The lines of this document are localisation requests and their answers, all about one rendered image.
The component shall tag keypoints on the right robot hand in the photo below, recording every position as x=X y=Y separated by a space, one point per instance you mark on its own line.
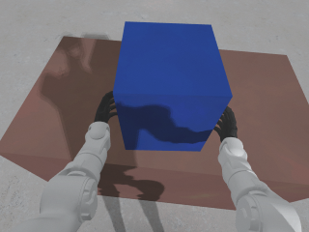
x=228 y=125

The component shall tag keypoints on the carton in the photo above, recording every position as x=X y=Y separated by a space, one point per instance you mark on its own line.
x=170 y=87

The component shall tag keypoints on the left robot hand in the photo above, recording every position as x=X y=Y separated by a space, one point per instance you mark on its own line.
x=102 y=114

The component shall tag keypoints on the right robot upper arm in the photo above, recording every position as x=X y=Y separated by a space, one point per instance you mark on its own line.
x=257 y=213

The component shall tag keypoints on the left robot forearm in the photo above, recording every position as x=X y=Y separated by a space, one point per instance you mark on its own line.
x=92 y=156

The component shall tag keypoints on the pedestal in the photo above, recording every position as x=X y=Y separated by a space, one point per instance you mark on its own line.
x=270 y=108

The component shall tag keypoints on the left robot upper arm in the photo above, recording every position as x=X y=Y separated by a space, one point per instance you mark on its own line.
x=67 y=202

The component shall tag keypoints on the right robot forearm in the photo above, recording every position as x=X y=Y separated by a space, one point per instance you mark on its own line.
x=237 y=172

